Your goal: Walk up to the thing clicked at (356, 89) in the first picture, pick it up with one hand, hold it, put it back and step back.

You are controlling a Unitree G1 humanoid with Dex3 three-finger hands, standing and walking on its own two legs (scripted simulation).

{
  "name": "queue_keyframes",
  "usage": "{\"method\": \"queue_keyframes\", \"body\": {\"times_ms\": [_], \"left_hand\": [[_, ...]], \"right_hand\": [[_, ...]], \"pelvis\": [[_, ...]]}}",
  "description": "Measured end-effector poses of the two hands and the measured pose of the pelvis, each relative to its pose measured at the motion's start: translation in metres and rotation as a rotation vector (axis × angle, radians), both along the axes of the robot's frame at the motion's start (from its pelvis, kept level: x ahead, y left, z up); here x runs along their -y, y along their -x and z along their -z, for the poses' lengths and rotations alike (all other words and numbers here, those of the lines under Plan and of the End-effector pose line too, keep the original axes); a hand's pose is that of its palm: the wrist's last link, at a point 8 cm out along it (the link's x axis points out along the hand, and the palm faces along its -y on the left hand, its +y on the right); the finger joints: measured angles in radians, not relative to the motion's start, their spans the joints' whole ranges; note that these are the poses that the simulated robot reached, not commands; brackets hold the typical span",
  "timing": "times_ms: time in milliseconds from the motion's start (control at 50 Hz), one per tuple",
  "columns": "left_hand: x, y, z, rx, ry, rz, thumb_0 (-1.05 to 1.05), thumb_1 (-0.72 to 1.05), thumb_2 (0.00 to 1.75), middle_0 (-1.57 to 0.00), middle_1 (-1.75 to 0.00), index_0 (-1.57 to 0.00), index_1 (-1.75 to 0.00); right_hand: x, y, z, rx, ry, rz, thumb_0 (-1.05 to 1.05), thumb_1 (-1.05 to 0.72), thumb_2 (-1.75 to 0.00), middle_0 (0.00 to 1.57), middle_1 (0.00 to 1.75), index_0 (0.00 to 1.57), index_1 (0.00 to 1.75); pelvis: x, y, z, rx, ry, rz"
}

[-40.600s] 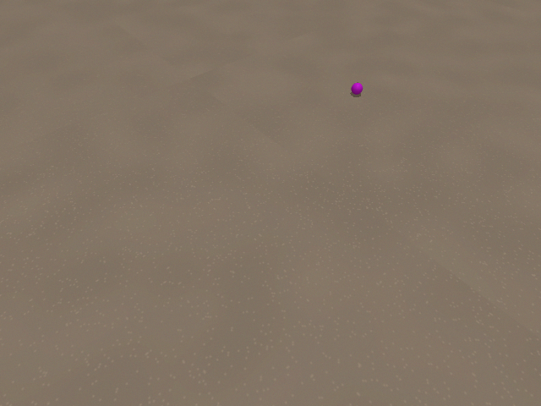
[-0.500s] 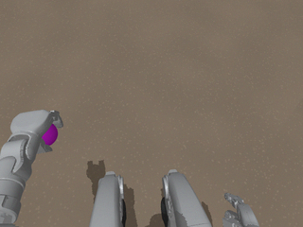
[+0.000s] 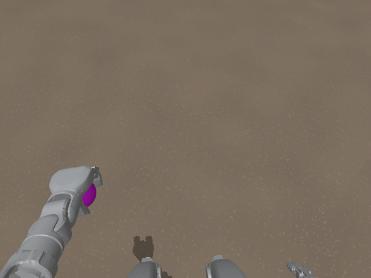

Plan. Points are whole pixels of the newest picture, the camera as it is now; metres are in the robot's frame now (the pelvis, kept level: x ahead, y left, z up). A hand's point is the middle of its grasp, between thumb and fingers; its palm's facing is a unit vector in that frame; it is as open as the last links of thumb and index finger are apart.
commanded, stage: lift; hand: left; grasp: from above
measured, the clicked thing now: (80, 193) +0.35 +0.25 -0.10
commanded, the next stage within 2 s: hold in 0.18 s
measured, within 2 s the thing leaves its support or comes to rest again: neither
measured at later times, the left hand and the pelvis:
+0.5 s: hand (76, 182) +0.34 +0.23 -0.02, palm faces -0.45 -0.07 -0.89, open 8.7 cm; pelvis +0.03 +0.00 +0.04, yaw +0 degrees
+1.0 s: hand (75, 182) +0.33 +0.22 +0.01, palm faces -0.45 -0.06 -0.89, open 8.7 cm; pelvis +0.03 +0.00 +0.06, yaw +0 degrees
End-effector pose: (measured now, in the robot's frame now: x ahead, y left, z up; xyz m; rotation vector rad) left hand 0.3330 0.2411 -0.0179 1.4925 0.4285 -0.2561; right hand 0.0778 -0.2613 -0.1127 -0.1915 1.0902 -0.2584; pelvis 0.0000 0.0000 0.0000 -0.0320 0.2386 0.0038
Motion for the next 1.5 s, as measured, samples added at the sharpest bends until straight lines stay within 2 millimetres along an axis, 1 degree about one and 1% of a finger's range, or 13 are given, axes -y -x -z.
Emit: {"method": "queue_keyframes", "body": {"times_ms": [140,260,480,640,740,980,1180,1340,1500], "left_hand": [[0.004,-0.007,-0.019,-0.019,0.007,-0.023,0.02,0.13,0.47,-0.49,-0.77,-0.74,-0.75],[0.006,-0.009,-0.031,-0.031,0.011,-0.014,0.01,0.12,0.46,-0.51,-0.76,-0.75,-0.74],[0.006,-0.015,-0.054,-0.026,-0.002,0.008,0.01,0.13,0.45,-0.51,-0.76,-0.75,-0.74],[0.008,-0.017,-0.068,-0.023,-0.001,0.018,0.01,0.13,0.46,-0.50,-0.76,-0.74,-0.74],[0.010,-0.015,-0.073,-0.032,-0.002,0.023,0.01,0.13,0.47,-0.49,-0.76,-0.74,-0.75],[0.018,-0.003,-0.085,-0.028,0.000,0.032,0.02,0.13,0.48,-0.48,-0.78,-0.73,-0.77],[0.026,0.006,-0.092,-0.026,0.004,0.039,0.02,0.12,0.51,-0.47,-0.80,-0.72,-0.78],[0.030,0.014,-0.096,-0.023,0.010,0.048,0.02,0.13,0.49,-0.46,-0.80,-0.72,-0.78],[0.031,0.017,-0.101,-0.018,0.007,0.049,0.02,0.14,0.47,-0.46,-0.81,-0.72,-0.78]], "right_hand": [[-0.002,-0.007,-0.016,0.002,-0.011,0.017,0.01,-0.90,-0.90,0.20,0.30,0.21,0.30],[-0.002,-0.018,-0.027,0.013,-0.014,0.016,0.01,-0.90,-0.90,0.20,0.30,0.21,0.30],[-0.002,-0.046,-0.044,0.058,-0.018,0.003,0.01,-0.90,-0.89,0.20,0.30,0.21,0.30],[-0.004,-0.061,-0.052,0.091,-0.027,-0.006,0.01,-0.90,-0.89,0.20,0.30,0.21,0.30],[-0.006,-0.066,-0.055,0.102,-0.037,-0.014,0.01,-0.90,-0.89,0.20,0.30,0.21,0.30],[-0.008,-0.069,-0.058,0.113,-0.059,-0.031,0.01,-0.90,-0.89,0.20,0.30,0.21,0.30],[-0.003,-0.073,-0.063,0.139,-0.060,-0.038,0.01,-0.90,-0.89,0.20,0.30,0.21,0.30],[0.001,-0.074,-0.068,0.160,-0.054,-0.044,0.01,-0.90,-0.89,0.20,0.30,0.20,0.30],[-0.001,-0.077,-0.069,0.173,-0.058,-0.050,0.01,-0.90,-0.89,0.20,0.30,0.20,0.30]], "pelvis": [[-0.001,-0.011,-0.018,0.036,-0.008,0.004],[-0.001,-0.020,-0.029,0.061,-0.014,0.006],[-0.003,-0.032,-0.042,0.100,-0.019,0.006],[-0.004,-0.037,-0.049,0.128,-0.022,0.010],[-0.003,-0.037,-0.052,0.143,-0.023,0.012],[0.001,-0.031,-0.057,0.174,-0.030,0.013],[0.006,-0.026,-0.060,0.198,-0.034,0.012],[0.009,-0.021,-0.061,0.214,-0.036,0.012],[0.009,-0.017,-0.062,0.224,-0.037,0.012]]}}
